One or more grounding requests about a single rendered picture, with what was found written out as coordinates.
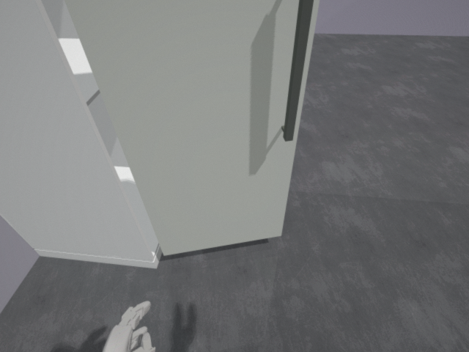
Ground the left robot hand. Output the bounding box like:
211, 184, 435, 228
103, 301, 155, 352

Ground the handle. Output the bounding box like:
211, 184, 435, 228
281, 0, 314, 142

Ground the fridge door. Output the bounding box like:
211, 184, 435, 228
64, 0, 320, 256

